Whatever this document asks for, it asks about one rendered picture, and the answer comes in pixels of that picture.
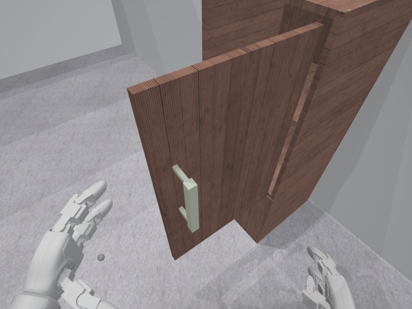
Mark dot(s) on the cupboard door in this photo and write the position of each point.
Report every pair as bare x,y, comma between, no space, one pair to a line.
224,122

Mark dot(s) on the robot left hand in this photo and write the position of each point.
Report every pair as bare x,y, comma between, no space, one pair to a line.
48,273

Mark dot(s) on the left robot forearm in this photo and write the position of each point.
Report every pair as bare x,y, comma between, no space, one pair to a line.
30,300

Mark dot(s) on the handle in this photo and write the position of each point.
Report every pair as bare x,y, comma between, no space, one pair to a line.
190,188

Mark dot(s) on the robot right hand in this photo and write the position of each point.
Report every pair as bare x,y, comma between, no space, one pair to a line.
334,292

